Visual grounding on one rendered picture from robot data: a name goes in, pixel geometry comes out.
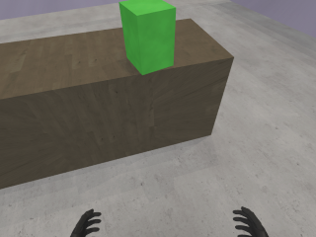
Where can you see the carton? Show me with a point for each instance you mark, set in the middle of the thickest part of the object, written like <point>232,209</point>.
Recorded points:
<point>149,33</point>

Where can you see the robot right hand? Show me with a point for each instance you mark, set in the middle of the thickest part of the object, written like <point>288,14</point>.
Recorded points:
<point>255,228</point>

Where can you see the robot left hand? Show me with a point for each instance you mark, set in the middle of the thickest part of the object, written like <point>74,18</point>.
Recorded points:
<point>80,229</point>

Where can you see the pedestal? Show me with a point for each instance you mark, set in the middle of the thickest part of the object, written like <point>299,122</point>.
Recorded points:
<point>74,101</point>

